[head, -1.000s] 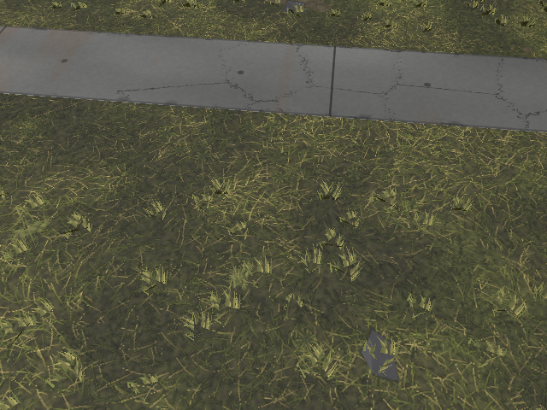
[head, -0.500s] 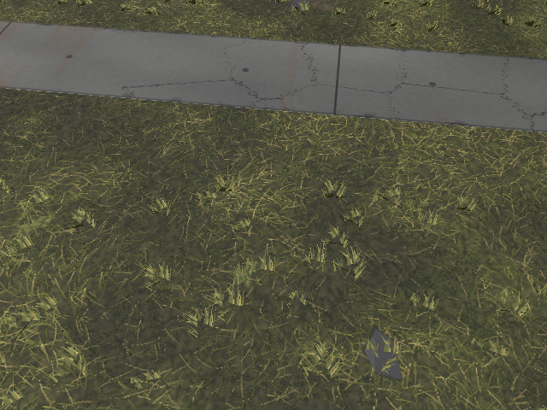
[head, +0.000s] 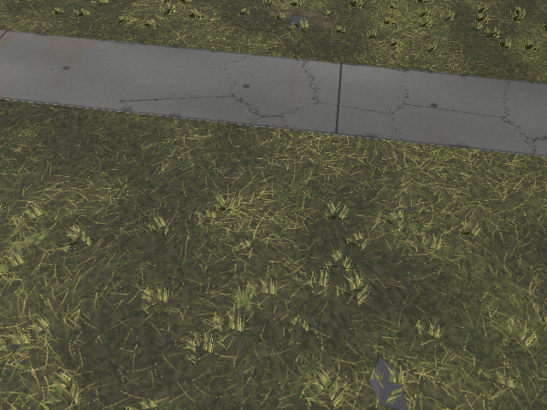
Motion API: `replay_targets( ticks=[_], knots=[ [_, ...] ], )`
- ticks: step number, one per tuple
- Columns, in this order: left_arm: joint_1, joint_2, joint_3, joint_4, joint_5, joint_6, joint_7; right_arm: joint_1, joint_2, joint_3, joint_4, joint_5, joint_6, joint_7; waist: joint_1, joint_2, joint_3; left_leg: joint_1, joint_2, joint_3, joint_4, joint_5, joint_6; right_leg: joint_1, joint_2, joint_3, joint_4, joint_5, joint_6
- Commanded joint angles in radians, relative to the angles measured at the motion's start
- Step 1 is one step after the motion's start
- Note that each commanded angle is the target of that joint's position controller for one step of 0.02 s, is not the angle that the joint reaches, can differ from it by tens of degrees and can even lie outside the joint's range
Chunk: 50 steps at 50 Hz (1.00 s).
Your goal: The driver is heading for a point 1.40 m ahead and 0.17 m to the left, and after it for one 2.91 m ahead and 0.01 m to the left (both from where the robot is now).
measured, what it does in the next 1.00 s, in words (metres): walks ahead: right foot, then left foot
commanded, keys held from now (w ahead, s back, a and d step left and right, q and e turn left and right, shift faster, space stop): w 0.12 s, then no key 0.56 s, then w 0.32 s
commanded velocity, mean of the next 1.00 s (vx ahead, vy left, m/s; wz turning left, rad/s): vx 0.21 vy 0.00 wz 0.00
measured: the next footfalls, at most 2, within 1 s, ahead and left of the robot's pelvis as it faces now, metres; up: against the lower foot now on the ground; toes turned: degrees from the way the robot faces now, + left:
right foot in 0.36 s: +0.33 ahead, -0.12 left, +0.00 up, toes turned +0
left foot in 0.68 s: +0.27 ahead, +0.11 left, +0.00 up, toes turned +1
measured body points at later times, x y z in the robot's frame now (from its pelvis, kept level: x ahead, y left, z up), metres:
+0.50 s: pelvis +0.19 -0.04 +0.00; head +0.22 -0.04 +0.45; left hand +0.33 +0.21 -0.12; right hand +0.19 -0.29 -0.15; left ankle +0.07 +0.10 -0.65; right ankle +0.29 -0.12 -0.73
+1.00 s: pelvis +0.29 -0.05 +0.01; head +0.30 -0.06 +0.46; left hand +0.39 +0.22 -0.12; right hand +0.25 -0.32 -0.14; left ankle +0.23 +0.11 -0.73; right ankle +0.30 -0.15 -0.73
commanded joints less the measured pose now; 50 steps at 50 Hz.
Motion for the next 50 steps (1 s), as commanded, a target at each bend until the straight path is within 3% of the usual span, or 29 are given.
replay_targets(
  ticks=[1,2,3,5,6,10,12,14,17,18,19,20,21,22,23,25,27,30,33,34,35,37,39,40,42,44,46,49,50],
  knots=[
    [-0.187,0.082,0.010,-0.156,-0.009,-0.068,-0.004,0.305,-0.186,-0.034,0.041,-0.022,-0.028,0.013,-0.102,0.226,0.111,0.395,0.416,-0.761,-0.420,-0.031,0.235,-0.647,0.032,0.019,0.485,-0.060,-0.030],
    [-0.169,0.074,0.009,-0.146,-0.014,-0.078,-0.016,0.236,-0.143,-0.023,0.013,-0.022,-0.033,0.015,-0.069,0.162,0.137,0.376,0.381,-0.633,-0.403,0.040,0.205,-0.677,-0.006,0.027,0.548,0.020,-0.052],
    [-0.169,0.073,0.012,-0.140,-0.009,-0.084,-0.022,0.192,-0.133,-0.018,-0.006,-0.019,-0.030,0.019,-0.052,0.120,0.133,0.371,0.342,-0.522,-0.410,0.101,0.178,-0.691,-0.040,0.008,0.541,0.099,-0.065],
    [-0.225,0.100,0.032,-0.158,0.004,-0.086,-0.032,0.189,-0.083,0.002,-0.010,-0.021,-0.012,0.018,-0.048,0.118,0.134,0.355,0.274,-0.338,-0.431,0.310,0.129,-0.668,-0.081,-0.034,0.453,0.192,-0.061],
    [-0.231,0.083,0.031,-0.162,0.004,-0.081,-0.040,0.209,-0.070,0.006,-0.007,-0.023,-0.002,0.012,-0.047,0.134,0.122,0.348,0.250,-0.283,-0.439,0.365,0.118,-0.644,-0.084,-0.055,0.413,0.216,-0.051],
    [-0.383,0.002,0.001,-0.228,0.012,-0.064,-0.047,0.150,-0.129,0.007,-0.048,-0.038,0.027,-0.025,-0.041,0.121,0.147,0.125,0.168,-0.090,-0.435,0.666,0.096,-0.415,-0.013,-0.149,0.049,0.355,0.006],
    [-0.419,0.026,0.003,-0.247,0.010,-0.053,-0.048,0.191,-0.173,-0.003,-0.037,-0.031,0.030,-0.031,-0.046,0.169,0.112,0.090,0.183,-0.087,-0.422,0.707,0.098,-0.275,0.027,-0.163,-0.049,0.430,0.015],
    [-0.395,0.075,0.015,-0.250,0.006,-0.044,-0.047,0.163,-0.176,-0.008,-0.037,-0.015,0.026,-0.033,-0.006,0.186,0.090,0.123,0.209,-0.095,-0.380,0.766,0.078,-0.199,0.031,-0.116,-0.115,0.492,-0.011],
    [-0.168,0.156,0.055,-0.170,0.027,-0.045,-0.040,0.105,-0.163,-0.010,-0.053,-0.015,0.030,-0.032,0.119,0.147,-0.043,0.190,0.165,-0.072,-0.103,0.892,0.013,0.058,0.064,-0.110,-0.221,0.601,-0.076],
    [-0.086,0.211,0.067,-0.151,0.040,-0.045,-0.034,0.140,-0.145,-0.003,-0.064,-0.035,0.029,-0.028,0.131,0.059,-0.136,0.070,0.110,-0.048,0.097,0.644,-0.024,0.267,-0.063,-0.001,-0.177,0.936,-0.112],
    [-0.044,0.252,0.063,-0.141,0.070,-0.035,-0.033,0.318,-0.017,0.030,-0.041,-0.047,0.029,-0.022,0.052,-0.198,-0.311,-0.159,-0.026,-0.025,0.488,-0.108,-0.080,0.532,-0.350,0.316,-0.157,1.270,-0.309],
    [-0.047,0.180,0.040,-0.137,0.059,-0.031,-0.045,0.357,-0.032,0.026,-0.012,-0.029,0.024,-0.013,0.046,-0.185,-0.411,-0.147,-0.045,-0.168,0.657,-0.307,-0.096,0.476,-0.378,0.476,-0.263,1.212,-0.365],
    [-0.172,0.159,0.034,-0.157,0.033,-0.031,-0.052,0.286,-0.084,0.010,-0.032,-0.009,0.029,-0.011,0.018,-0.112,-0.265,-0.202,0.006,-0.159,0.695,-0.274,-0.099,0.317,-0.340,0.370,-0.305,0.972,-0.329],
    [-0.273,0.120,0.023,-0.179,0.025,-0.031,-0.051,0.178,-0.100,0.004,-0.057,-0.008,0.038,-0.020,0.009,-0.031,-0.145,-0.234,0.046,-0.122,0.665,-0.220,-0.101,0.180,-0.286,0.278,-0.345,0.811,-0.278],
    [-0.324,0.093,0.010,-0.184,0.031,-0.033,-0.052,0.122,-0.106,-0.006,-0.066,-0.014,0.052,-0.032,-0.006,0.010,-0.080,-0.211,0.074,-0.115,0.603,-0.172,-0.105,0.051,-0.245,0.205,-0.384,0.745,-0.246],
    [-0.359,0.093,0.009,-0.169,0.053,-0.032,-0.049,0.129,-0.085,-0.011,-0.069,-0.023,0.081,-0.049,-0.048,-0.034,-0.043,-0.081,0.099,-0.101,0.440,-0.120,-0.102,-0.117,-0.180,0.109,-0.430,0.629,-0.207],
    [-0.348,0.105,0.012,-0.158,0.068,-0.029,-0.039,0.120,-0.061,-0.008,-0.072,-0.025,0.094,-0.062,-0.056,-0.066,-0.047,-0.024,0.087,-0.075,0.279,-0.128,-0.103,-0.158,-0.158,0.077,-0.446,0.573,-0.217],
    [-0.348,0.128,0.018,-0.158,0.052,-0.013,-0.020,0.068,-0.074,-0.012,-0.081,-0.029,0.114,-0.064,-0.046,-0.062,-0.078,0.053,0.081,-0.060,0.090,0.019,-0.091,-0.174,-0.164,0.109,-0.486,0.228,-0.211],
    [-0.337,0.103,0.011,-0.140,0.031,0.005,-0.012,0.057,-0.080,-0.017,-0.073,-0.053,0.125,-0.050,-0.065,-0.051,-0.003,0.164,0.066,-0.035,-0.059,0.155,-0.050,-0.300,-0.117,0.091,-0.518,-0.134,-0.119],
    [-0.308,0.089,0.007,-0.125,0.032,0.009,-0.012,0.043,-0.090,-0.016,-0.083,-0.059,0.124,-0.050,-0.057,-0.024,0.047,0.141,0.100,-0.071,-0.141,0.137,-0.027,-0.310,-0.092,0.079,-0.504,-0.178,-0.075],
    [-0.270,0.110,0.019,-0.120,0.030,0.016,-0.007,0.038,-0.149,-0.030,-0.078,-0.047,0.120,-0.054,-0.018,0.040,0.083,0.030,0.102,-0.076,-0.173,-0.071,0.000,-0.268,-0.033,0.020,-0.477,-0.171,-0.045],
    [-0.276,0.123,0.027,-0.128,0.020,0.018,0.009,0.031,-0.168,-0.044,-0.067,-0.029,0.098,-0.055,-0.024,0.163,0.103,-0.128,0.115,-0.132,-0.286,-0.339,0.041,-0.157,0.029,-0.062,-0.313,-0.145,-0.035],
    [-0.289,0.094,0.029,-0.134,0.018,0.001,0.008,0.030,-0.191,-0.061,-0.067,-0.021,0.067,-0.052,-0.032,0.279,0.092,-0.058,0.232,-0.310,-0.424,-0.383,0.090,-0.208,0.091,-0.148,-0.087,0.007,-0.023],
    [-0.287,0.092,0.033,-0.132,0.022,-0.010,-0.001,0.029,-0.201,-0.071,-0.066,-0.014,0.052,-0.053,-0.034,0.296,0.091,0.001,0.310,-0.408,-0.452,-0.342,0.129,-0.274,0.070,-0.126,0.034,0.077,-0.035],
    [-0.287,0.090,0.042,-0.132,0.010,-0.025,-0.016,0.056,-0.172,-0.068,-0.063,-0.010,0.027,-0.051,-0.035,0.229,0.091,0.112,0.360,-0.459,-0.449,-0.244,0.165,-0.427,0.007,-0.061,0.158,0.010,-0.058],
    [-0.328,0.065,0.034,-0.146,0.001,-0.044,-0.026,0.029,-0.161,-0.068,-0.073,0.004,0.020,-0.045,-0.031,0.189,0.095,0.142,0.318,-0.376,-0.430,-0.148,0.127,-0.406,-0.015,-0.070,0.014,0.020,-0.066],
    [-0.325,0.051,0.031,-0.137,0.006,-0.052,-0.031,0.011,-0.189,-0.076,-0.078,0.002,0.027,-0.037,-0.017,0.182,0.069,0.059,0.255,-0.267,-0.396,-0.060,0.105,-0.216,0.030,-0.144,-0.134,0.088,-0.054],
    [-0.125,0.085,0.054,-0.054,-0.002,-0.035,-0.025,0.002,-0.188,-0.076,-0.084,0.007,0.035,-0.029,0.065,0.143,0.016,-0.136,0.193,-0.186,-0.274,-0.029,0.075,0.150,0.067,-0.165,-0.239,0.222,-0.045],
    [-0.015,0.129,0.068,-0.031,-0.004,-0.032,-0.016,-0.039,-0.137,-0.062,-0.101,-0.001,0.028,-0.025,0.117,0.041,-0.008,-0.252,0.136,-0.108,-0.064,0.035,0.028,0.290,-0.046,-0.007,-0.311,0.161,-0.082]
  ],
)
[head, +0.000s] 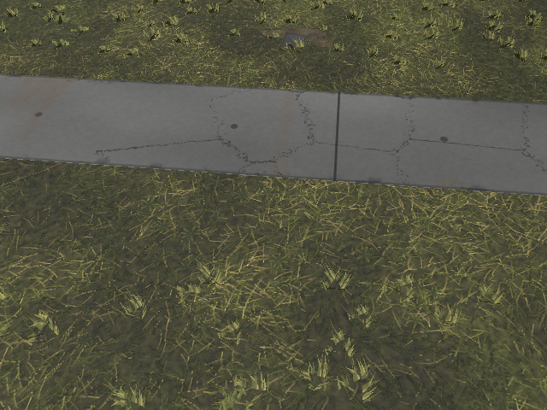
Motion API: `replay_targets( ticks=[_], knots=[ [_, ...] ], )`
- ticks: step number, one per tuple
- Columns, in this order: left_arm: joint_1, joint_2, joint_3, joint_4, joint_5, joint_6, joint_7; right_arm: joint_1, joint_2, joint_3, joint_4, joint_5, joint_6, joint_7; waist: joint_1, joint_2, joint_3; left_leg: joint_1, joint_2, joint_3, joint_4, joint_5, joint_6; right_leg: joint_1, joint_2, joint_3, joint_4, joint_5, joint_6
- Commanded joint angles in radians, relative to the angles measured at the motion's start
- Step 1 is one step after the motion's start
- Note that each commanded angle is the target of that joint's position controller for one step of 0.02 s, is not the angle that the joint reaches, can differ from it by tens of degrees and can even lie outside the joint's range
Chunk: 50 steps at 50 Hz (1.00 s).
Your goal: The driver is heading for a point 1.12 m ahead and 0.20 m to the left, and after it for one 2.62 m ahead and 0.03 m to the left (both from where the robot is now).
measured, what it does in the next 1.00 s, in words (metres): walks ahead: left foot, then right foot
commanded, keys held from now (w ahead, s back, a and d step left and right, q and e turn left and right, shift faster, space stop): w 0.86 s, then w+q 0.14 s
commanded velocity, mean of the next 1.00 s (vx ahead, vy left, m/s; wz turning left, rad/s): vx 0.47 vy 0.00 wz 0.02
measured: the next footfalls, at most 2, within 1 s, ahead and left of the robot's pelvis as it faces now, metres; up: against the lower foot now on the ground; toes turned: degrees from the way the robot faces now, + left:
left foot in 0.46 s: +0.41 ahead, +0.13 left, +0.00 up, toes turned +2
right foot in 1.00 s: +0.70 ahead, -0.13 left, +0.00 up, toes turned +0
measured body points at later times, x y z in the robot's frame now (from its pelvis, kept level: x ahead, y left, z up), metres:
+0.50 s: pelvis +0.24 +0.03 -0.02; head +0.28 +0.04 +0.43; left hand +0.17 +0.29 -0.16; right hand +0.46 -0.20 -0.11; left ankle +0.37 +0.12 -0.74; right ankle +0.03 -0.10 -0.69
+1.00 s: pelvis +0.52 +0.00 -0.01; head +0.55 -0.01 +0.44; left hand +0.73 +0.23 -0.10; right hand +0.47 -0.27 -0.15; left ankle +0.37 +0.12 -0.73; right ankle +0.66 -0.12 -0.73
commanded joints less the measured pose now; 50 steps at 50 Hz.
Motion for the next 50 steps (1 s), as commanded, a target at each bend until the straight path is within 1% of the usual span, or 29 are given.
replay_targets(
  ticks=[1,2,3,4,5,7,9,12,14,17,19,20,21,22,23,24,25,26,27,28,30,32,34,36,40,45,48,49,50],
  knots=[
    [0.343,0.220,0.059,0.054,-0.001,0.008,0.016,-0.117,-0.013,0.009,-0.117,-0.013,-0.040,0.007,0.164,-0.309,-0.047,-0.556,-0.053,0.091,0.413,-0.069,0.040,0.538,-0.306,0.491,-0.237,-0.101,-0.153],
    [0.382,0.206,0.047,0.071,0.018,-0.006,0.006,-0.167,-0.053,0.002,-0.142,-0.003,-0.060,0.007,0.173,-0.287,-0.037,-0.684,-0.048,-0.005,0.645,-0.214,0.047,0.507,-0.420,0.730,-0.309,-0.211,-0.257],
    [0.293,0.136,0.023,0.044,0.024,-0.020,0.002,-0.194,-0.092,-0.007,-0.153,0.016,-0.072,0.016,0.129,-0.183,0.048,-0.770,0.019,-0.052,0.739,-0.136,0.079,0.464,-0.394,0.662,-0.307,-0.238,-0.235],
    [0.226,0.098,0.010,0.020,0.028,-0.027,-0.005,-0.194,-0.095,-0.007,-0.145,0.018,-0.076,0.024,0.102,-0.138,0.077,-0.773,0.052,-0.044,0.745,-0.034,0.097,0.418,-0.340,0.547,-0.312,-0.184,-0.195],
    [0.180,0.093,0.004,0.002,0.027,-0.029,-0.011,-0.194,-0.091,-0.009,-0.139,0.006,-0.077,0.024,0.081,-0.100,0.092,-0.750,0.072,-0.037,0.702,0.044,0.102,0.370,-0.305,0.461,-0.326,-0.086,-0.166],
    [0.180,0.062,-0.010,0.003,0.029,-0.020,-0.011,-0.196,-0.078,-0.013,-0.139,-0.006,-0.069,0.027,0.057,-0.097,0.095,-0.662,0.090,-0.017,0.603,0.127,0.090,0.301,-0.252,0.319,-0.345,0.147,-0.129],
    [0.219,0.077,-0.009,0.014,0.031,-0.012,0.001,-0.227,-0.049,-0.007,-0.152,-0.012,-0.060,0.032,0.057,-0.095,0.094,-0.631,0.074,0.016,0.507,0.187,0.064,0.276,-0.226,0.238,-0.354,0.288,-0.132],
    [0.228,0.107,-0.005,0.011,0.029,-0.008,0.016,-0.374,-0.012,0.014,-0.208,-0.012,-0.055,0.041,0.078,-0.082,0.124,-0.539,0.036,0.049,0.253,0.322,0.044,0.195,-0.192,0.157,-0.380,0.315,-0.123],
    [0.257,0.122,0.000,0.019,0.023,-0.010,0.020,-0.445,-0.015,0.022,-0.232,-0.006,-0.054,0.051,0.094,-0.092,0.135,-0.466,0.007,0.073,0.150,0.384,0.043,0.172,-0.191,0.132,-0.398,0.285,-0.120],
    [0.297,0.115,0.006,0.042,0.009,-0.009,0.020,-0.506,-0.037,0.025,-0.264,0.001,-0.051,0.065,0.094,-0.091,0.159,-0.455,0.004,0.047,0.074,0.401,0.070,0.251,-0.236,0.129,-0.387,0.310,-0.114],
    [0.292,0.120,0.013,0.046,0.009,-0.002,0.021,-0.504,-0.064,0.018,-0.276,0.000,-0.053,0.074,0.068,-0.089,0.142,-0.429,-0.005,0.043,0.040,0.355,0.099,0.333,-0.261,0.119,-0.331,0.424,-0.096],
    [0.280,0.132,0.018,0.043,0.011,0.002,0.020,-0.471,-0.086,0.009,-0.272,-0.001,-0.054,0.075,0.042,-0.101,0.108,-0.362,-0.027,0.058,0.038,0.323,0.115,0.360,-0.264,0.109,-0.275,0.574,-0.084],
    [0.268,0.142,0.022,0.039,0.015,0.008,0.020,-0.398,-0.116,-0.006,-0.256,-0.003,-0.054,0.072,-0.002,-0.119,0.049,-0.246,-0.059,0.083,0.045,0.290,0.134,0.371,-0.253,0.091,-0.174,0.758,-0.071],
    [0.256,0.129,0.018,0.033,0.020,0.016,0.018,-0.240,-0.155,-0.029,-0.209,-0.002,-0.051,0.067,-0.080,-0.116,-0.044,-0.037,-0.088,0.103,0.042,0.283,0.162,0.326,-0.209,0.058,0.014,0.857,-0.047],
    [0.250,0.104,0.005,0.010,0.032,0.019,0.016,-0.057,-0.214,-0.049,-0.169,-0.011,-0.047,0.058,-0.146,-0.058,-0.172,0.275,0.049,-0.051,0.071,0.257,0.217,0.115,-0.161,0.032,0.305,0.646,-0.016],
    [0.381,-0.043,-0.035,0.000,0.027,0.001,0.006,0.042,-0.294,-0.063,-0.142,-0.029,-0.044,0.059,-0.079,0.206,-0.340,0.608,0.315,-0.563,-0.047,0.004,0.383,-0.264,0.032,0.034,0.715,0.010,0.051],
    [0.337,0.017,-0.024,0.011,0.006,-0.029,-0.002,0.026,-0.212,-0.037,-0.143,-0.023,-0.042,0.062,-0.097,0.198,-0.363,0.593,0.335,-0.759,-0.195,-0.086,0.378,-0.373,0.037,0.181,0.863,-0.266,0.034],
    [0.240,0.084,-0.005,-0.026,-0.018,-0.045,-0.005,-0.080,-0.167,-0.021,-0.158,-0.015,-0.046,0.062,-0.075,0.162,-0.189,0.455,0.304,-0.601,-0.207,-0.062,0.323,-0.464,-0.023,0.168,0.901,-0.212,0.015],
    [0.170,0.101,-0.002,-0.043,-0.020,-0.051,0.001,-0.171,-0.133,-0.009,-0.183,-0.017,-0.050,0.063,-0.045,0.068,-0.101,0.287,0.265,-0.453,-0.229,0.033,0.291,-0.434,-0.080,0.142,0.860,-0.118,0.006],
    [0.142,0.094,0.006,-0.048,-0.005,-0.046,0.011,-0.231,-0.110,-0.002,-0.189,-0.029,-0.055,0.067,-0.008,0.021,-0.038,0.136,0.227,-0.352,-0.260,0.126,0.272,-0.385,-0.117,0.128,0.787,-0.053,0.007],
    [0.186,0.056,0.012,-0.036,0.008,-0.015,0.019,-0.261,-0.079,0.008,-0.180,-0.039,-0.063,0.073,0.050,0.056,-0.012,-0.007,0.172,-0.240,-0.315,0.179,0.255,-0.270,-0.157,0.135,0.700,-0.002,0.006],
    [0.178,0.033,0.013,-0.042,0.011,0.004,0.023,-0.223,-0.096,0.004,-0.159,-0.034,-0.066,0.067,0.062,0.055,0.020,-0.063,0.161,-0.184,-0.359,0.201,0.273,-0.272,-0.167,0.120,0.635,0.025,0.020],
    [0.091,0.050,0.019,-0.075,0.019,0.010,0.026,-0.186,-0.129,-0.002,-0.146,-0.036,-0.067,0.051,0.052,0.040,0.057,-0.055,0.163,-0.161,-0.388,0.212,0.281,-0.355,-0.175,0.118,0.531,0.119,0.041],
    [0.015,0.053,0.022,-0.099,0.027,0.007,0.022,-0.146,-0.140,-0.003,-0.135,-0.033,-0.062,0.037,0.034,0.031,0.072,-0.017,0.159,-0.137,-0.396,0.236,0.270,-0.410,-0.172,0.115,0.411,0.234,0.056],
    [-0.123,0.031,0.012,-0.134,0.022,-0.004,0.005,-0.079,-0.152,-0.004,-0.117,-0.021,-0.054,0.025,-0.008,0.036,0.091,0.020,0.130,-0.060,-0.393,0.266,0.235,-0.377,-0.127,0.073,0.184,0.396,0.063],
    [-0.265,0.037,0.000,-0.190,0.012,-0.014,-0.022,0.016,-0.159,-0.009,-0.076,-0.010,-0.034,0.021,-0.048,0.029,0.129,0.153,0.179,-0.073,-0.323,0.282,0.231,-0.385,-0.098,0.070,0.047,0.329,0.054],
    [-0.219,0.079,0.011,-0.194,0.008,-0.031,-0.032,-0.002,-0.185,-0.020,-0.080,-0.005,-0.019,0.017,0.000,0.061,0.100,0.189,0.208,-0.121,-0.236,0.366,0.211,-0.268,-0.067,0.067,-0.011,0.220,0.031],
    [-0.142,0.105,0.025,-0.175,0.009,-0.037,-0.030,-0.027,-0.190,-0.021,-0.088,-0.005,-0.014,0.017,0.050,0.071,0.057,0.176,0.189,-0.112,-0.153,0.496,0.195,-0.145,-0.039,0.043,-0.034,0.199,0.016],
    [0.023,0.156,0.051,-0.126,0.012,-0.040,-0.022,-0.039,-0.162,-0.010,-0.098,-0.010,-0.012,0.019,0.122,0.054,-0.050,0.114,0.126,-0.072,0.033,0.587,0.166,0.091,-0.034,0.039,-0.029,0.205,-0.013]
  ],
)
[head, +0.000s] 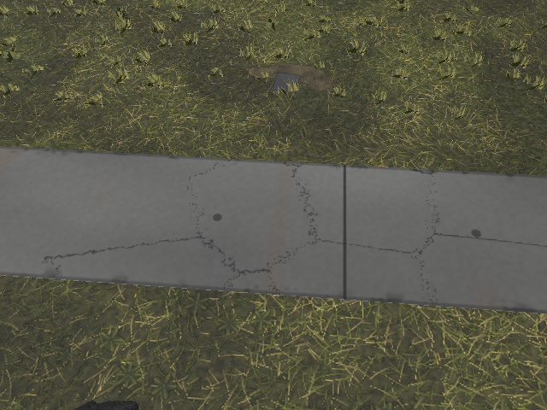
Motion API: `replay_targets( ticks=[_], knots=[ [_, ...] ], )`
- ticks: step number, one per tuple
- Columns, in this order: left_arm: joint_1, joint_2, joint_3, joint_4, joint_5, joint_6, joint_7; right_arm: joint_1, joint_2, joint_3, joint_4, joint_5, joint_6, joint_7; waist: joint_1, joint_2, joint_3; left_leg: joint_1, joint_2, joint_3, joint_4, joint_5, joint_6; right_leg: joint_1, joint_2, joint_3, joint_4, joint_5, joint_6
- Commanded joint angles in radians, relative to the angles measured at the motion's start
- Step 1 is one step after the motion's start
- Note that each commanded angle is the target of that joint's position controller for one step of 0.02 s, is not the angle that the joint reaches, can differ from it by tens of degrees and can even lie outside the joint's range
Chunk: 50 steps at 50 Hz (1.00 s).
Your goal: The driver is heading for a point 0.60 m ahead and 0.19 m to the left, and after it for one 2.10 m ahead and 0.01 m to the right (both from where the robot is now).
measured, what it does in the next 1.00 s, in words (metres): walks ahead, turning left: left foot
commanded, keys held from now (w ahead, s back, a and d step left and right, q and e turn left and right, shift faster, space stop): w+q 0.74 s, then e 0.26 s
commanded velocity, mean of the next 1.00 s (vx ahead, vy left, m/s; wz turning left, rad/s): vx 0.45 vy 0.00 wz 0.39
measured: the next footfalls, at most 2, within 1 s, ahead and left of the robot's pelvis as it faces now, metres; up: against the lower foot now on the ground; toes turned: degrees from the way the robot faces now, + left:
left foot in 0.56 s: +0.43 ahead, +0.17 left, +0.00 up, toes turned +22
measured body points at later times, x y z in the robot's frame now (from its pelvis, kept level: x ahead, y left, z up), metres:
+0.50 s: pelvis +0.26 +0.01 +0.00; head +0.29 +0.03 +0.45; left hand +0.19 +0.28 -0.14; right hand +0.51 -0.16 -0.10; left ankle +0.39 +0.17 -0.70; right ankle +0.14 -0.13 -0.73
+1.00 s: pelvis +0.51 +0.12 +0.01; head +0.53 +0.14 +0.46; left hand +0.58 +0.42 -0.10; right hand +0.69 -0.10 -0.11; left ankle +0.39 +0.15 -0.73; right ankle +0.71 +0.08 -0.71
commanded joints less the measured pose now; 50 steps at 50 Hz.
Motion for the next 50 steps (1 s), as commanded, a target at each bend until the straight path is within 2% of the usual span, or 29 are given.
replay_targets(
  ticks=[1,2,3,4,5,6,8,9,12,17,22,23,25,26,27,28,29,30,31,32,33,34,36,38,40,42,45,48,50],
  knots=[
    [0.392,0.271,0.087,0.039,0.018,-0.022,0.018,-0.049,-0.095,-0.003,-0.088,-0.019,-0.002,-0.002,0.233,-0.016,-0.263,-0.315,0.123,-0.052,0.528,0.418,0.094,0.625,-0.173,0.187,0.023,-0.044,-0.104],
    [0.446,0.326,0.097,0.065,0.025,-0.013,0.014,0.080,0.028,0.026,-0.094,-0.001,-0.021,0.001,0.165,-0.298,-0.383,-0.687,-0.038,-0.035,0.847,-0.161,0.036,0.916,-0.387,0.631,-0.104,-0.236,-0.236],
    [0.428,0.219,0.069,0.053,0.021,-0.014,0.013,0.035,-0.087,0.000,-0.081,0.023,-0.035,0.001,0.194,-0.204,-0.350,-0.773,0.013,-0.162,0.980,-0.186,0.044,0.868,-0.362,0.675,-0.163,-0.335,-0.212],
    [0.345,0.165,0.052,0.037,0.018,-0.016,0.017,-0.047,-0.134,-0.014,-0.107,0.036,-0.040,0.000,0.184,-0.151,-0.218,-0.831,0.058,-0.148,1.005,-0.098,0.056,0.750,-0.336,0.510,-0.173,-0.300,-0.164],
    [0.267,0.139,0.041,0.024,0.020,-0.017,0.016,-0.090,-0.127,-0.016,-0.114,0.031,-0.037,-0.007,0.154,-0.076,-0.146,-0.794,0.107,-0.128,0.978,-0.006,0.056,0.612,-0.302,0.392,-0.202,-0.217,-0.139],
    [0.216,0.114,0.036,0.023,0.025,-0.018,0.015,-0.113,-0.116,-0.023,-0.118,0.019,-0.030,-0.011,0.129,-0.061,-0.089,-0.754,0.136,-0.128,0.926,0.056,0.056,0.499,-0.269,0.303,-0.239,-0.159,-0.126],
    [0.184,0.087,0.031,0.034,0.035,-0.021,0.016,-0.086,-0.073,-0.028,-0.119,0.021,-0.002,-0.005,0.085,-0.089,-0.048,-0.673,0.168,-0.128,0.877,0.117,0.059,0.391,-0.228,0.172,-0.298,-0.095,-0.114],
    [0.189,0.092,0.034,0.041,0.033,-0.024,0.019,-0.089,-0.054,-0.027,-0.126,0.021,0.009,-0.003,0.077,-0.080,-0.032,-0.676,0.175,-0.122,0.862,0.132,0.057,0.372,-0.224,0.127,-0.316,-0.055,-0.120],
    [0.210,0.126,0.046,0.056,0.035,-0.026,0.034,-0.146,-0.049,-0.030,-0.161,0.012,0.029,-0.001,0.073,-0.038,0.012,-0.749,0.177,-0.132,0.779,0.235,0.042,0.367,-0.226,0.027,-0.350,0.033,-0.132],
    [0.239,0.157,0.053,0.060,0.031,-0.013,0.053,-0.289,-0.037,-0.021,-0.217,0.003,0.023,0.026,0.106,-0.022,0.058,-0.751,0.156,-0.063,0.511,0.436,0.034,0.400,-0.202,-0.125,-0.373,0.076,-0.109],
    [0.324,0.187,0.065,0.078,0.012,0.016,0.057,-0.440,-0.031,-0.007,-0.296,0.004,0.024,0.059,0.152,-0.010,0.107,-0.787,0.131,0.016,0.365,0.381,0.065,0.561,-0.245,-0.196,-0.315,0.163,-0.097],
    [0.324,0.196,0.067,0.078,0.007,0.023,0.057,-0.447,-0.038,-0.009,-0.310,0.006,0.025,0.066,0.145,-0.019,0.103,-0.771,0.118,0.035,0.350,0.340,0.078,0.588,-0.253,-0.209,-0.284,0.235,-0.089],
    [0.300,0.228,0.076,0.065,-0.001,0.036,0.059,-0.411,-0.071,-0.025,-0.323,0.008,0.028,0.072,0.100,-0.055,0.050,-0.654,0.056,0.092,0.342,0.243,0.113,0.618,-0.256,-0.238,-0.164,0.563,-0.070],
    [0.287,0.244,0.079,0.059,-0.004,0.044,0.062,-0.339,-0.100,-0.041,-0.315,0.010,0.030,0.072,0.053,-0.074,0.001,-0.551,0.014,0.118,0.345,0.194,0.136,0.617,-0.251,-0.249,-0.047,0.715,-0.059],
    [0.263,0.252,0.079,0.051,-0.009,0.052,0.062,-0.201,-0.145,-0.066,-0.284,0.014,0.030,0.068,-0.029,-0.068,-0.071,-0.361,-0.033,0.133,0.289,0.224,0.168,0.569,-0.225,-0.267,0.139,0.761,-0.037],
    [0.263,0.239,0.072,0.039,-0.001,0.049,0.064,-0.033,-0.220,-0.105,-0.238,0.013,0.036,0.049,-0.105,-0.013,-0.159,-0.062,-0.021,0.043,0.243,0.259,0.211,0.374,-0.187,-0.271,0.411,0.565,0.010],
    [0.325,0.089,0.031,-0.014,0.040,0.028,0.054,-0.015,-0.334,-0.126,-0.226,0.016,0.038,0.034,-0.008,0.259,-0.211,0.254,0.235,-0.459,0.187,0.176,0.355,-0.072,-0.014,-0.235,0.779,-0.340,0.072],
    [0.282,0.107,0.021,-0.049,0.006,-0.022,0.040,0.004,-0.309,-0.105,-0.265,-0.001,0.021,0.039,-0.015,0.215,-0.377,0.369,0.365,-0.878,0.000,0.034,0.462,-0.236,0.089,0.033,0.954,-0.582,0.072],
    [0.165,0.161,0.035,-0.081,-0.034,-0.049,0.029,-0.012,-0.232,-0.083,-0.258,-0.012,0.007,0.044,-0.048,0.134,-0.271,0.326,0.342,-0.760,-0.039,0.099,0.398,-0.344,0.036,0.088,0.956,-0.497,0.043],
    [0.148,0.155,0.031,-0.083,-0.032,-0.062,0.029,-0.064,-0.191,-0.072,-0.262,-0.005,-0.003,0.043,-0.014,0.086,-0.176,0.193,0.301,-0.613,-0.026,0.178,0.360,-0.338,-0.010,0.084,0.879,-0.410,0.020],
    [0.157,0.158,0.036,-0.065,-0.006,-0.062,0.038,-0.148,-0.156,-0.061,-0.280,-0.003,-0.008,0.043,0.037,0.024,-0.115,0.034,0.258,-0.504,-0.028,0.273,0.326,-0.264,-0.049,0.086,0.787,-0.349,0.022],
    [0.178,0.176,0.048,-0.057,0.009,-0.049,0.041,-0.203,-0.125,-0.049,-0.299,-0.009,-0.011,0.040,0.075,0.031,-0.093,-0.077,0.226,-0.432,-0.045,0.360,0.308,-0.182,-0.076,0.092,0.720,-0.313,0.027],
    [0.191,0.165,0.052,-0.066,0.020,-0.020,0.039,-0.213,-0.135,-0.048,-0.310,-0.011,-0.014,0.032,0.104,0.036,-0.074,-0.183,0.204,-0.391,-0.081,0.429,0.310,-0.113,-0.082,0.084,0.636,-0.282,0.052],
    [0.160,0.138,0.045,-0.078,0.031,-0.002,0.043,-0.193,-0.160,-0.051,-0.303,-0.011,-0.017,0.016,0.106,0.035,-0.042,-0.239,0.188,-0.308,-0.092,0.576,0.306,-0.117,-0.071,0.055,0.536,-0.210,0.083],
    [0.118,0.113,0.033,-0.086,0.037,0.001,0.040,-0.178,-0.154,-0.047,-0.289,-0.016,-0.013,0.001,0.092,0.056,-0.026,-0.271,0.142,-0.188,-0.068,0.782,0.263,-0.092,-0.055,0.023,0.381,-0.076,0.096],
    [0.070,0.082,0.019,-0.089,0.032,-0.005,0.027,-0.145,-0.136,-0.039,-0.271,-0.016,-0.005,-0.006,0.056,0.084,-0.035,-0.288,0.095,-0.099,-0.050,0.817,0.206,-0.012,-0.022,-0.010,0.219,0.113,0.080],
    [0.022,0.094,0.014,-0.097,0.018,-0.009,0.009,-0.106,-0.136,-0.030,-0.242,-0.024,-0.002,-0.011,0.021,0.103,-0.043,-0.232,0.127,-0.098,-0.039,0.748,0.173,0.027,0.002,-0.010,0.111,0.257,0.052],
    [0.014,0.125,0.019,-0.106,0.020,-0.008,-0.004,-0.132,-0.138,-0.027,-0.226,-0.034,-0.001,-0.009,0.030,0.106,-0.036,-0.132,0.180,-0.112,0.028,0.766,0.171,-0.001,0.013,0.006,0.075,0.136,0.012],
    [0.060,0.167,0.033,-0.106,0.024,-0.011,-0.013,-0.164,-0.157,-0.034,-0.228,-0.027,0.010,-0.016,0.066,0.111,-0.046,-0.074,0.193,-0.113,0.135,0.878,0.160,0.014,0.044,-0.010,0.050,0.020,-0.019]
  ],
)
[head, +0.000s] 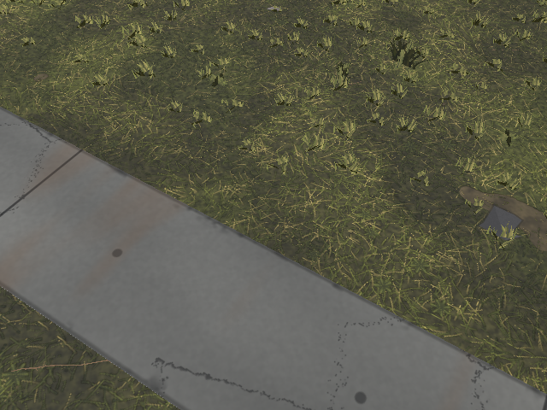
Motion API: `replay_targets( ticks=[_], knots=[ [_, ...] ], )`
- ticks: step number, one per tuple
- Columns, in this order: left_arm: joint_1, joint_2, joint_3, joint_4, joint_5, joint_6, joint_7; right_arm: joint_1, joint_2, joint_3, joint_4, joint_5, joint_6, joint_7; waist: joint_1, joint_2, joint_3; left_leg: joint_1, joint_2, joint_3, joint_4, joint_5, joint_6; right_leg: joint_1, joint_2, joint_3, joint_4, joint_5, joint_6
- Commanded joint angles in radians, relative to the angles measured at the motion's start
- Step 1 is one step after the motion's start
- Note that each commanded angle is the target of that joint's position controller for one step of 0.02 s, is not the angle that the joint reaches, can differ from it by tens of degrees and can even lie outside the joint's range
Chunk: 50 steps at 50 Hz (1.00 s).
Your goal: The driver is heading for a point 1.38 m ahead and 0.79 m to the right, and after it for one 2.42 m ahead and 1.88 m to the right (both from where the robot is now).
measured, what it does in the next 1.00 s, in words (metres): steps on the spot, turning right: right foot, then left foot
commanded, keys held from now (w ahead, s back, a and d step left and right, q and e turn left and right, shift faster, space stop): e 1.00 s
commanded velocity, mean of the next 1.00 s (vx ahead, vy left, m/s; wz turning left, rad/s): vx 0.04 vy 0.00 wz -0.50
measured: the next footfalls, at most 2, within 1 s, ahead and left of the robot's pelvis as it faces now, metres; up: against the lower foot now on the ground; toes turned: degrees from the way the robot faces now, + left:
right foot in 0.04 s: +0.20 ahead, -0.11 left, +0.00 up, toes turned -2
left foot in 0.44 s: +0.20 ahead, +0.13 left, +0.00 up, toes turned -19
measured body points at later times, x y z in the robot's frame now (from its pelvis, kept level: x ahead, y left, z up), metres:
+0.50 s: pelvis +0.10 +0.02 +0.00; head +0.14 +0.04 +0.45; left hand +0.32 +0.26 -0.11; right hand +0.15 -0.28 -0.10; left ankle +0.16 +0.14 -0.74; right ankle +0.14 -0.10 -0.71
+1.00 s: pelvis +0.09 +0.00 +0.00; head +0.12 -0.05 +0.45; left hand +0.39 +0.14 -0.07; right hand +0.05 -0.33 -0.11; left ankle +0.16 +0.13 -0.65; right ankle +0.05 -0.09 -0.73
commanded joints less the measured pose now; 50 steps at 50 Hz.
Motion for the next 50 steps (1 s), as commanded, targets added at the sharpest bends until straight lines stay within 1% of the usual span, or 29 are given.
replay_targets(
  ticks=[1,2,3,4,5,6,7,9,11,15,19,21,22,23,24,25,26,28,31,34,39,41,42,43,44,45,46,48,50],
  knots=[
    [0.068,0.161,0.048,-0.047,0.006,-0.020,-0.012,-0.036,-0.161,-0.039,-0.045,0.010,0.008,-0.018,0.078,0.134,-0.089,0.033,0.261,-0.044,0.193,0.879,0.050,0.158,0.049,-0.031,-0.069,-0.039,-0.053],
    [0.145,0.216,0.066,-0.040,0.013,-0.022,-0.010,-0.025,-0.162,-0.038,-0.062,0.002,0.012,-0.025,0.102,0.072,-0.159,-0.029,0.197,-0.003,0.382,0.779,0.002,0.314,-0.009,0.052,-0.071,0.273,-0.096],
    [0.189,0.283,0.077,-0.057,0.026,-0.013,-0.005,0.048,-0.133,-0.029,-0.089,-0.014,0.005,-0.025,0.067,-0.103,-0.273,-0.294,0.069,0.044,0.737,0.320,-0.080,0.591,-0.209,0.324,-0.027,0.618,-0.244],
    [0.207,0.225,0.058,-0.059,0.019,0.007,0.001,0.099,-0.094,-0.012,-0.087,-0.014,0.005,-0.014,0.068,-0.224,-0.390,-0.511,-0.028,-0.023,0.951,-0.335,-0.123,0.766,-0.346,0.591,-0.095,0.642,-0.388],
    [0.169,0.189,0.051,-0.081,0.000,0.023,0.005,0.082,-0.153,-0.023,-0.085,0.011,0.009,-0.001,0.079,-0.110,-0.379,-0.567,0.038,-0.113,1.031,-0.295,-0.114,0.706,-0.317,0.581,-0.131,0.346,-0.361],
    [0.108,0.166,0.046,-0.107,-0.007,0.039,0.012,0.011,-0.158,-0.026,-0.100,0.024,0.024,-0.002,0.078,-0.029,-0.277,-0.605,0.074,-0.096,1.031,-0.233,-0.114,0.589,-0.271,0.502,-0.158,0.112,-0.311],
    [0.071,0.152,0.039,-0.117,-0.010,0.053,0.018,-0.035,-0.153,-0.029,-0.107,0.018,0.040,-0.009,0.067,0.046,-0.175,-0.606,0.102,-0.079,0.957,-0.191,-0.114,0.434,-0.233,0.441,-0.208,-0.034,-0.270],
    [0.032,0.160,0.042,-0.133,0.002,0.072,0.029,-0.050,-0.138,-0.031,-0.125,0.004,0.065,-0.024,0.030,0.010,-0.101,-0.501,0.124,-0.057,0.761,-0.125,-0.113,0.232,-0.151,0.380,-0.265,-0.222,-0.217],
    [0.041,0.180,0.054,-0.145,0.010,0.085,0.039,-0.031,-0.100,-0.022,-0.122,0.001,0.063,-0.031,0.030,-0.064,-0.114,-0.435,0.100,-0.029,0.618,-0.095,-0.128,0.194,-0.103,0.338,-0.272,-0.200,-0.209],
    [0.056,0.201,0.071,-0.167,-0.009,0.098,0.056,-0.049,-0.107,-0.021,-0.128,0.006,0.053,-0.033,0.050,-0.079,-0.179,-0.372,0.089,-0.049,0.449,0.004,-0.145,0.227,-0.100,0.371,-0.251,-0.268,-0.194],
    [0.064,0.196,0.072,-0.186,-0.014,0.118,0.060,-0.056,-0.117,-0.027,-0.139,0.015,0.038,-0.023,0.055,-0.105,-0.157,-0.322,0.073,-0.048,0.277,0.024,-0.129,0.244,-0.089,0.443,-0.227,-0.355,-0.161],
    [0.062,0.184,0.069,-0.195,-0.023,0.130,0.065,-0.005,-0.125,-0.036,-0.126,0.017,0.026,-0.013,0.021,-0.103,-0.143,-0.197,0.083,-0.033,0.080,0.119,-0.097,0.201,-0.045,0.435,-0.177,-0.383,-0.117],
    [0.087,0.149,0.059,-0.200,-0.022,0.132,0.067,0.031,-0.184,-0.052,-0.128,0.003,0.025,-0.016,0.021,-0.029,-0.153,-0.093,0.224,-0.140,0.002,0.108,-0.047,0.111,0.006,0.381,-0.071,-0.473,-0.066],
    [0.089,0.098,0.049,-0.233,-0.024,0.125,0.062,0.009,-0.276,-0.073,-0.135,-0.027,0.037,-0.022,0.062,0.260,-0.113,-0.057,0.438,-0.384,-0.064,0.190,0.083,-0.088,0.163,0.167,0.160,-0.613,-0.007],
    [0.086,0.158,0.066,-0.241,-0.010,0.108,0.056,-0.028,-0.246,-0.067,-0.157,-0.057,0.034,-0.019,0.054,0.346,-0.116,-0.129,0.545,-0.515,-0.094,0.301,0.186,-0.119,0.137,0.120,0.414,-0.679,0.033],
    [0.118,0.206,0.085,-0.215,-0.015,0.108,0.051,-0.086,-0.188,-0.050,-0.187,-0.048,0.029,-0.025,0.072,0.251,-0.114,-0.143,0.503,-0.427,-0.071,0.348,0.173,-0.102,0.109,0.145,0.547,-0.620,0.047],
    [0.153,0.202,0.090,-0.185,-0.019,0.120,0.053,-0.134,-0.157,-0.042,-0.196,-0.027,0.028,-0.028,0.092,0.192,-0.096,-0.149,0.433,-0.310,-0.044,0.376,0.121,-0.101,0.103,0.127,0.606,-0.564,0.064],
    [0.172,0.159,0.080,-0.173,-0.017,0.142,0.058,-0.146,-0.141,-0.033,-0.201,-0.002,0.030,-0.032,0.080,0.175,-0.075,-0.127,0.377,-0.189,-0.020,0.448,0.091,-0.128,0.089,0.104,0.704,-0.487,0.099],
    [0.086,0.114,0.060,-0.225,-0.030,0.146,0.051,-0.084,-0.155,-0.038,-0.190,-0.009,0.046,-0.039,0.030,0.209,-0.064,-0.058,0.357,-0.103,-0.023,0.479,0.111,-0.147,0.060,0.042,0.587,-0.430,0.128],
    [0.040,0.095,0.047,-0.265,-0.026,0.144,0.035,-0.055,-0.194,-0.054,-0.184,-0.005,0.057,-0.041,0.001,0.238,-0.097,-0.015,0.393,-0.074,-0.009,0.497,0.128,-0.066,0.023,0.012,0.423,-0.453,0.131],
    [0.056,0.122,0.058,-0.285,-0.031,0.152,0.013,-0.074,-0.230,-0.071,-0.183,0.017,0.059,-0.020,0.005,0.265,-0.104,-0.053,0.433,-0.031,0.021,0.509,0.120,0.119,0.031,-0.066,0.191,-0.450,0.077],
    [0.111,0.115,0.066,-0.272,-0.030,0.154,0.007,-0.100,-0.227,-0.072,-0.180,0.037,0.057,-0.016,0.048,0.250,-0.107,-0.081,0.423,0.007,0.095,0.485,0.074,0.232,0.054,-0.096,-0.008,-0.322,0.029],
    [0.153,0.127,0.075,-0.257,-0.026,0.153,0.013,-0.069,-0.201,-0.066,-0.163,0.041,0.054,-0.014,0.062,0.210,-0.117,-0.140,0.394,0.052,0.170,0.415,0.019,0.347,0.073,-0.082,-0.120,-0.210,-0.003],
    [0.192,0.205,0.100,-0.258,-0.027,0.150,0.026,-0.032,-0.156,-0.056,-0.160,0.015,0.050,-0.009,0.056,0.031,-0.143,-0.323,0.319,0.147,0.378,0.198,-0.075,0.539,-0.052,0.111,-0.158,0.076,-0.058],
    [0.189,0.318,0.115,-0.288,-0.012,0.144,0.038,-0.058,-0.089,-0.026,-0.216,-0.043,0.047,-0.003,0.029,-0.284,-0.143,-0.632,0.180,0.162,0.676,-0.359,-0.167,0.657,-0.319,0.459,-0.102,0.512,-0.231],
    [0.231,0.279,0.103,-0.286,0.022,0.122,0.024,-0.155,-0.151,-0.043,-0.236,-0.015,0.041,-0.011,0.130,-0.193,-0.226,-0.668,0.142,0.003,0.826,-0.377,-0.169,0.590,-0.371,0.513,-0.149,0.412,-0.364],
    [0.192,0.255,0.091,-0.276,0.023,0.106,0.020,-0.181,-0.182,-0.054,-0.234,0.012,0.045,-0.016,0.107,-0.114,-0.160,-0.680,0.157,-0.026,0.875,-0.295,-0.157,0.545,-0.305,0.424,-0.164,0.298,-0.319],
    [0.092,0.197,0.073,-0.281,-0.016,0.104,0.036,-0.158,-0.182,-0.061,-0.206,0.002,0.057,-0.032,0.059,-0.059,-0.105,-0.676,0.173,-0.044,0.822,-0.145,-0.154,0.472,-0.208,0.327,-0.164,0.170,-0.221],
    [0.055,0.195,0.067,-0.287,-0.013,0.114,0.048,-0.123,-0.171,-0.061,-0.199,-0.006,0.058,-0.030,0.028,-0.067,-0.115,-0.588,0.144,-0.031,0.804,-0.059,-0.166,0.395,-0.166,0.293,-0.169,0.174,-0.210]
  ],
)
